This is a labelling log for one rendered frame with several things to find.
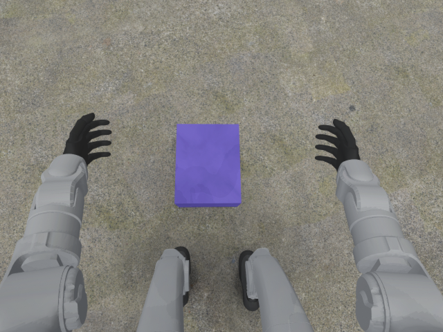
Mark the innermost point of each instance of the right robot forearm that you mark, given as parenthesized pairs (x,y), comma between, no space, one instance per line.
(379,243)

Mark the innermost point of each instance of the left robot forearm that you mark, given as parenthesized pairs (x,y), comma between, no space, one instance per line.
(51,237)

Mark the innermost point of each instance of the left robot thigh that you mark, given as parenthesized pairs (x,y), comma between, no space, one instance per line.
(163,307)

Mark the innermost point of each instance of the left robot hand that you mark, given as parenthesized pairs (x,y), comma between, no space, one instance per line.
(80,137)

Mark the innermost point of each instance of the right robot shin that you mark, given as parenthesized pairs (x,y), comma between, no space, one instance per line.
(259,251)

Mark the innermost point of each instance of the carton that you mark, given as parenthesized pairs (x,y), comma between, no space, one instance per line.
(207,170)

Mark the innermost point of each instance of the right robot hand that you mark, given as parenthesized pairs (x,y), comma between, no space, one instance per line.
(346,148)

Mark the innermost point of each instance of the right robot upper arm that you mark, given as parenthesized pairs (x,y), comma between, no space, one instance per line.
(398,302)

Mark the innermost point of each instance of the left robot upper arm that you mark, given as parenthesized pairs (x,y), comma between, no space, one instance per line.
(45,300)

